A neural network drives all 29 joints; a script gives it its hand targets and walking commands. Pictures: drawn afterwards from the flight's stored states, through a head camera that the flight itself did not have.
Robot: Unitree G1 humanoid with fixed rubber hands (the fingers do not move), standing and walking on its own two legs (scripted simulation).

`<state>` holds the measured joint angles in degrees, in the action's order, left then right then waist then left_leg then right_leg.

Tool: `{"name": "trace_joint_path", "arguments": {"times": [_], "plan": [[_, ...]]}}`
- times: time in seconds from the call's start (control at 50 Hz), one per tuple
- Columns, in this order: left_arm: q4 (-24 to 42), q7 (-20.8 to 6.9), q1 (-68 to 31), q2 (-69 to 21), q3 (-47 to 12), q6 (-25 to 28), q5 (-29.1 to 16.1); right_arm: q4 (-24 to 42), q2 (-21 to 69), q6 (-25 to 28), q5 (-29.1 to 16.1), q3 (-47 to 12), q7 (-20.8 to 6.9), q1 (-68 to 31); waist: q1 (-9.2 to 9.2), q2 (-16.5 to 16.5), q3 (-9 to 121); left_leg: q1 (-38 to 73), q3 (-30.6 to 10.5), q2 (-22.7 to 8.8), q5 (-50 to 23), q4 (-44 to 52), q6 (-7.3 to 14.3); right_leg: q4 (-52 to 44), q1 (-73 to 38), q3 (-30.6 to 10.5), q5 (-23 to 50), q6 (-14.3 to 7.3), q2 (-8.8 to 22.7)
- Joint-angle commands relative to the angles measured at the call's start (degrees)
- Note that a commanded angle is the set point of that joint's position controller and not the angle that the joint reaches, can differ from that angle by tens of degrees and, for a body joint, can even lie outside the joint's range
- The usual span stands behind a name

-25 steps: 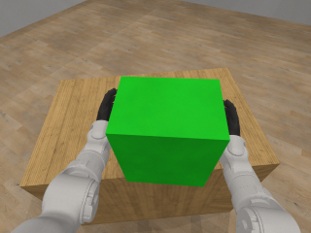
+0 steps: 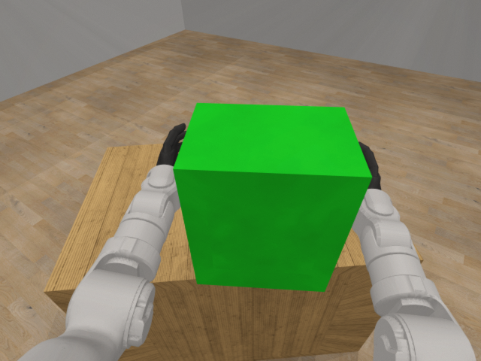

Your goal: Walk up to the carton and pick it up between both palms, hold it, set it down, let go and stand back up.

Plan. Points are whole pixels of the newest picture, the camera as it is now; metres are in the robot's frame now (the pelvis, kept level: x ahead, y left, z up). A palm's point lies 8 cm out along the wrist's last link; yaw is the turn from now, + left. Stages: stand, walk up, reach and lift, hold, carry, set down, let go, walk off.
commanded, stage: reach and lift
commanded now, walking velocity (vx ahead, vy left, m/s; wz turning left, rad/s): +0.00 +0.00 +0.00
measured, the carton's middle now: (264, 203) +0.39 +0.00 +0.09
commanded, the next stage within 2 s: hold in 1.50 s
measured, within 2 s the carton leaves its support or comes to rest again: neither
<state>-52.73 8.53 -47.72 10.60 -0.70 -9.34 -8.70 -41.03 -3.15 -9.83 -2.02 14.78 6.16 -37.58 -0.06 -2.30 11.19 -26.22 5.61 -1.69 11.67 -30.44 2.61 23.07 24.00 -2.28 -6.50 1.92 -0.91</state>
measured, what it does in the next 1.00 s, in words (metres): stands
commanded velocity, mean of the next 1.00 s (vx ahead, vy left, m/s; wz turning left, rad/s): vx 0.00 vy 0.00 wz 0.00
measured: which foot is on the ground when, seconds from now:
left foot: down 0.00-1.00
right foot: down 0.00-1.00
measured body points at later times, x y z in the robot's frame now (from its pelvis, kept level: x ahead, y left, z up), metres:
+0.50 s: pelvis -0.01 +0.00 +0.00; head -0.06 +0.00 +0.45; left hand +0.40 +0.16 +0.20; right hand +0.40 -0.18 +0.18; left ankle +0.04 +0.08 -0.74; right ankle +0.05 -0.15 -0.74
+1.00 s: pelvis -0.01 -0.01 +0.00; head -0.06 -0.01 +0.45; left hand +0.40 +0.16 +0.22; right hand +0.40 -0.18 +0.20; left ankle +0.04 +0.08 -0.74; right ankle +0.05 -0.15 -0.74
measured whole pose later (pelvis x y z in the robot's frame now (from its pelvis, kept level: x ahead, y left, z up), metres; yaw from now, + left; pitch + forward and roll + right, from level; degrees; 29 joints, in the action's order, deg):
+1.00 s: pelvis -0.01 -0.01 +0.00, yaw +0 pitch +2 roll -2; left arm -38.1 11.7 -49.2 7.9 6.2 -33.2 -3.8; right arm -42.9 -8.7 -25.9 -8.1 14.8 3.5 -48.0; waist -0.1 -2.2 11.2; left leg -21.0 5.5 -2.0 11.6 -30.0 2.4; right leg 22.9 19.0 -2.3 -6.5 1.6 -1.3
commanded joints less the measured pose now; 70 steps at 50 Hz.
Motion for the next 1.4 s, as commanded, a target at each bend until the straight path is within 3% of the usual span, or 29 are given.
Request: {"name": "trace_joint_path", "arguments": {"times": [0.0, 0.06, 0.08, 0.1, 0.12, 0.18, 0.2, 0.26, 0.32, 0.36, 0.4, 0.44, 0.54, 0.56, 0.6, 0.64, 0.72, 0.74, 0.76, 0.82, 0.9, 0.96, 1.0, 1.14, 1.2, 1.24, 1.3, 1.36, 1.38], "plan": [[25.83, -6.29, -45.83, -49.95, -14.47, -2.24, -0.99, 22.13, 37.05, 1.46, -10.59, -35.25, -9.64, -65.98, 4.24, 3.10, 32.37, 28.64, -9.67, 0.16, -16.01, 7.21, -5.66, -5.77, -7.75, 2.46, -4.13, -3.55, -4.63], [26.99, -6.36, -49.09, -51.05, -13.34, -5.50, 0.83, 18.83, 36.18, 0.17, -10.44, -31.54, -10.21, -67.71, 4.26, -0.79, 32.76, 27.00, -10.04, -1.24, -12.68, 9.01, -5.97, -4.56, -8.75, 2.49, -6.13, -3.83, -4.99], [31.49, -5.59, -50.46, -52.01, -14.33, -6.03, -0.82, 20.21, 37.52, -0.21, -12.20, -34.25, -10.66, -69.20, 5.28, 0.18, 35.43, 29.49, -9.81, -0.98, -18.14, 7.59, -6.44, -4.46, -8.14, 2.48, -4.41, -3.77, -4.85], [31.62, -6.04, -50.93, -51.84, -15.06, -6.25, -0.92, 21.77, 37.20, -0.15, -11.79, -32.13, -9.94, -68.89, 3.36, -1.05, 35.49, 29.64, -9.98, -0.40, -19.62, 6.68, -6.47, -4.76, -8.54, 2.54, -2.29, -3.69, -5.21], [32.42, -5.18, -49.66, -52.48, -15.24, -7.31, -1.31, 22.65, 38.52, -0.81, -13.19, -34.22, -10.55, -70.04, 5.22, -0.12, 35.36, 30.35, -9.56, -0.39, -19.67, 6.83, -6.58, -4.56, -8.56, 2.65, -2.72, -3.93, -5.34], [26.17, -5.70, -47.31, -50.91, -10.92, -10.95, 1.29, 18.03, 33.32, -2.92, -13.12, -30.83, -10.40, -71.02, 3.28, 1.27, 27.33, 27.85, -10.03, -0.23, -13.56, 8.80, -5.69, -6.17, -9.39, 2.38, -6.32, -3.41, -4.57], [32.01, -4.87, -50.36, -54.38, -14.61, -11.26, -0.93, 22.58, 35.37, -2.43, -14.49, -31.94, -10.97, -72.24, 3.94, -0.15, 33.57, 29.90, -10.97, -1.37, -19.39, 8.23, -6.50, -4.47, -9.69, 2.82, -2.99, -3.92, -5.36], [28.06, -5.10, -52.29, -52.51, -10.69, -12.87, 0.95, 15.86, 33.08, -4.42, -13.35, -27.26, -11.24, -71.08, 2.03, 0.83, 27.01, 25.73, -11.55, -2.01, -10.08, 10.99, -5.73, -5.52, -9.50, 3.09, -7.74, -3.33, -5.09], [27.16, -4.93, -52.22, -52.49, -10.06, -14.82, 1.73, 16.32, 33.54, -4.88, -14.50, -28.53, -11.61, -74.05, 3.02, -0.60, 27.31, 25.90, -10.90, -1.10, -11.67, 10.01, -5.62, -5.62, -10.67, 3.07, -6.43, -3.61, -5.36], [30.44, -4.41, -51.70, -53.32, -10.58, -15.55, 1.61, 16.30, 33.96, -5.84, -16.09, -30.20, -11.91, -73.31, 3.42, 1.25, 28.33, 26.91, -11.15, -0.92, -14.65, 9.20, -5.82, -5.81, -10.75, 2.82, -4.91, -3.42, -5.25], [35.73, -4.00, -55.90, -55.28, -13.09, -15.48, 0.57, 16.78, 35.21, -5.77, -17.14, -30.61, -12.57, -73.21, 2.96, -1.61, 31.57, 27.42, -11.81, -1.69, -15.15, 9.55, -6.63, -4.39, -11.32, 3.17, -3.18, -3.16, -6.00], [25.30, -4.31, -53.90, -52.28, -8.31, -17.51, 3.02, 9.93, 32.30, -7.58, -15.64, -27.28, -12.73, -72.77, 2.36, 0.92, 23.05, 23.27, -11.83, -1.59, -6.06, 11.52, -5.18, -6.01, -9.50, 2.78, -8.58, -3.03, -4.77], [35.58, -2.90, -55.30, -57.05, -13.59, -17.90, -0.42, 19.56, 35.60, -6.07, -19.26, -31.21, -12.97, -78.65, 2.91, 0.14, 34.29, 28.98, -11.25, -1.46, -19.05, 7.86, -6.32, -5.00, -11.32, 2.40, -0.18, -3.46, -5.13], [29.42, -3.07, -52.77, -54.67, -11.20, -19.40, 1.58, 15.56, 33.42, -7.51, -18.07, -29.36, -12.93, -77.44, 2.21, 0.95, 28.01, 27.30, -11.41, -1.56, -15.05, 8.95, -6.11, -6.62, -9.42, 2.47, -4.38, -3.20, -5.00], [30.91, -3.23, -54.50, -52.22, -8.80, -20.03, 2.24, 12.31, 34.16, -8.54, -18.11, -29.23, -12.88, -75.62, 2.84, 2.41, 27.96, 25.64, -10.38, -0.80, -10.93, 9.89, -4.84, -6.82, -11.27, 2.00, -4.35, -3.08, -4.40], [37.97, -2.74, -54.28, -54.39, -11.95, -20.76, 0.58, 18.74, 35.48, -8.38, -20.48, -32.18, -12.65, -75.76, 3.04, 0.77, 32.99, 28.43, -10.39, -0.70, -16.51, 8.49, -5.46, -5.68, -12.64, 2.06, 0.04, -3.09, -4.95], [31.27, -3.25, -58.60, -51.98, -9.56, -21.00, 1.11, 11.64, 33.54, -9.84, -17.95, -28.40, -12.68, -76.83, 2.17, 1.66, 26.52, 23.58, -11.16, -1.33, -6.51, 10.80, -4.69, -6.34, -11.12, 2.15, -5.94, -2.98, -4.77], [31.48, -2.99, -56.10, -52.65, -10.02, -21.64, 0.75, 15.45, 34.83, -9.68, -18.82, -30.69, -12.67, -79.49, 2.63, 3.86, 29.65, 25.10, -11.26, -1.25, -9.72, 9.94, -4.57, -6.79, -12.64, 1.72, -3.56, -2.99, -4.44], [32.89, -2.96, -56.14, -52.88, -10.32, -21.77, 1.77, 14.12, 34.04, -9.79, -18.96, -29.25, -12.53, -76.72, 2.43, 0.13, 29.09, 24.85, -11.07, -1.57, -10.72, 9.99, -5.31, -5.69, -12.09, 2.11, -3.04, -3.20, -4.89], [39.13, -2.08, -59.14, -53.82, -13.84, -20.98, -0.89, 17.00, 34.50, -9.69, -20.94, -31.11, -12.84, -76.85, 1.82, -0.85, 34.24, 27.21, -12.12, -1.80, -15.48, 8.57, -6.13, -4.62, -12.62, 2.70, -0.69, -2.92, -5.61], [31.23, -3.03, -53.98, -51.51, -9.63, -23.65, 1.24, 17.17, 33.00, -10.52, -20.04, -29.83, -12.40, -79.64, 2.48, 4.72, 28.10, 24.96, -11.91, -2.02, -11.67, 9.89, -5.29, -6.37, -13.03, 2.24, -2.97, -2.83, -5.03], [38.25, -2.40, -57.64, -52.58, -12.66, -23.30, -0.33, 17.73, 34.71, -10.96, -21.48, -31.51, -12.50, -78.15, 2.46, 0.48, 33.98, 27.47, -11.48, -1.55, -15.99, 8.53, -5.61, -5.26, -13.38, 1.89, 0.39, -2.86, -5.33], [35.93, -2.47, -56.22, -51.51, -11.57, -23.98, -0.64, 19.10, 34.47, -11.14, -21.61, -31.76, -12.41, -80.30, 3.10, 3.43, 32.58, 26.53, -11.08, -1.55, -15.83, 8.71, -5.06, -5.53, -13.11, 1.82, -0.24, -2.98, -5.42], [39.27, -2.56, -56.84, -50.42, -12.23, -24.79, -1.39, 19.12, 33.41, -12.95, -23.15, -32.23, -11.22, -76.97, 2.04, 0.97, 32.26, 26.02, -10.74, -0.65, -19.64, 7.18, -5.88, -5.12, -16.16, 1.13, 3.97, -3.27, -5.49], [36.82, -3.10, -62.33, -48.73, -9.96, -24.45, -1.86, 17.28, 35.56, -13.80, -22.54, -31.12, -11.52, -81.30, 2.50, 4.01, 29.45, 22.97, -10.37, -0.35, -9.85, 9.57, -3.96, -6.23, -13.59, 1.25, -3.26, -3.05, -5.15], [36.84, -3.16, -62.03, -49.48, -11.51, -24.73, -1.74, 17.13, 34.16, -13.98, -22.01, -31.15, -11.61, -80.66, 2.06, 1.62, 31.30, 23.87, -10.88, -1.18, -11.08, 9.23, -4.93, -5.28, -13.56, 1.11, -2.56, -2.98, -5.38], [31.60, -3.31, -59.15, -47.71, -7.46, -25.75, -0.55, 17.55, 35.64, -14.52, -21.95, -31.54, -11.50, -83.98, 4.02, 5.50, 28.32, 21.16, -9.70, -0.27, -8.22, 10.05, -3.09, -6.29, -14.53, 0.76, -2.88, -2.79, -4.88], [33.28, -4.22, -64.79, -45.81, -6.12, -25.27, -0.18, 10.53, 36.18, -15.91, -21.03, -29.36, -11.46, -80.11, 3.03, 4.46, 27.50, 20.43, -9.30, 0.17, -2.77, 11.41, -2.66, -6.33, -14.07, 0.80, -5.66, -2.68, -4.25], [40.15, -3.74, -65.16, -47.90, -10.26, -24.72, -3.39, 16.85, 37.26, -15.13, -22.80, -31.31, -11.21, -81.69, 2.40, 4.47, 34.00, 23.09, -9.87, -0.03, -10.66, 9.25, -3.56, -5.02, -16.17, 0.79, 1.35, -2.59, -4.92]]}}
